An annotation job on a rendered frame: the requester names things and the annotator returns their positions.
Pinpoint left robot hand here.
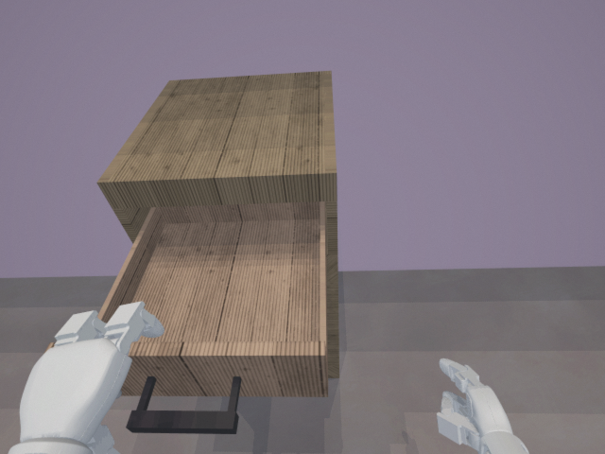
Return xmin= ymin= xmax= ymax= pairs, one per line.
xmin=20 ymin=302 xmax=164 ymax=454

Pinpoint robot right forearm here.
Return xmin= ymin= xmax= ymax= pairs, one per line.
xmin=479 ymin=431 xmax=529 ymax=454

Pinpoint right robot hand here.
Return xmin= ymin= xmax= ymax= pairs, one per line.
xmin=437 ymin=358 xmax=513 ymax=454

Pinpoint cabinet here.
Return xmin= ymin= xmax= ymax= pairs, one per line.
xmin=97 ymin=71 xmax=339 ymax=378

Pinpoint drawer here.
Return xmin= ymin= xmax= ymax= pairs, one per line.
xmin=44 ymin=201 xmax=328 ymax=397

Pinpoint handle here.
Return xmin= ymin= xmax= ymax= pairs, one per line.
xmin=126 ymin=376 xmax=241 ymax=434

